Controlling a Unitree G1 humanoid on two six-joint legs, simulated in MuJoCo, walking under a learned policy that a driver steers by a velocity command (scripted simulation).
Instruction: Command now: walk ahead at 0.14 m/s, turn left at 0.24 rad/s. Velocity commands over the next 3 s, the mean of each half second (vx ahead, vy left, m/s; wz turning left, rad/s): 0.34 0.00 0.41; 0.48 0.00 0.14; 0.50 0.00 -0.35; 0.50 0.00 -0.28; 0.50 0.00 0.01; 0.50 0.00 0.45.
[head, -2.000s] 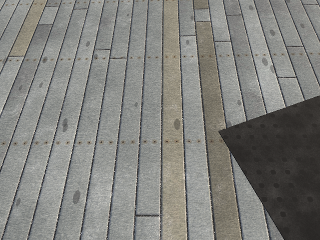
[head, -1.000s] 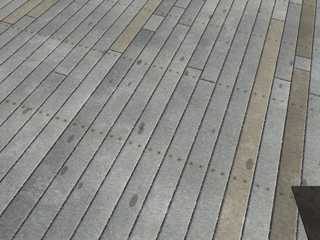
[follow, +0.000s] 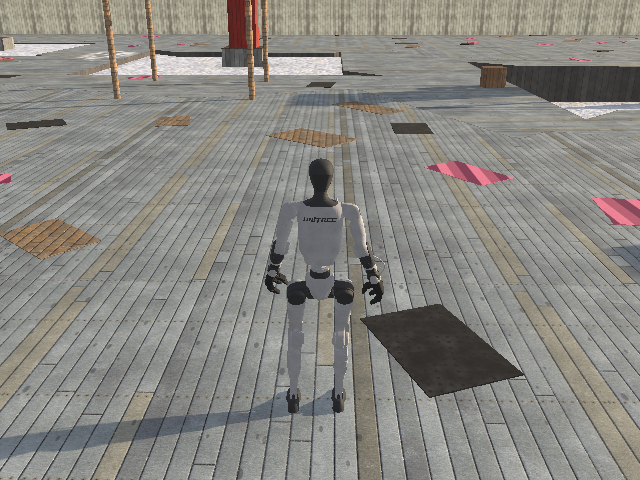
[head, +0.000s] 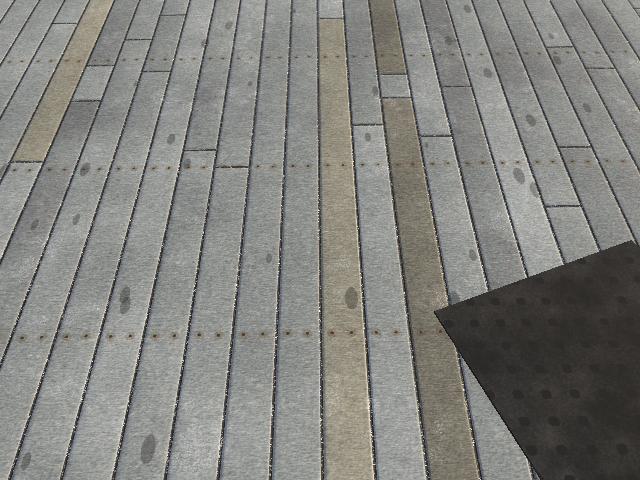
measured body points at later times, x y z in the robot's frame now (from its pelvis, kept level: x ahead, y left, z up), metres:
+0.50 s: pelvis +0.16 -0.02 +0.00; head +0.18 -0.02 +0.45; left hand +0.26 +0.28 -0.09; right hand +0.27 -0.29 -0.13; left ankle +0.00 +0.10 -0.67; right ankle +0.23 -0.12 -0.74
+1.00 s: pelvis +0.40 +0.11 +0.00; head +0.42 +0.13 +0.44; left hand +0.33 +0.39 -0.14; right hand +0.64 -0.08 -0.10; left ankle +0.43 +0.21 -0.74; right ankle +0.32 -0.08 -0.64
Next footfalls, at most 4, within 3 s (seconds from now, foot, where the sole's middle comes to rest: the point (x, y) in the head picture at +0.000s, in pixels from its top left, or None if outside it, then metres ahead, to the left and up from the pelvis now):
0.04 left None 0.01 0.12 -0.77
0.42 right None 0.27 -0.11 -0.77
0.88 left None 0.47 0.23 -0.77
1.44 right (290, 346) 0.82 0.09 -0.77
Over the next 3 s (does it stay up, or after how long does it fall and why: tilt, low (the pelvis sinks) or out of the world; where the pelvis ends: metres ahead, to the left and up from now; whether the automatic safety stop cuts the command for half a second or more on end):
stays up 1.51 0.20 -0.02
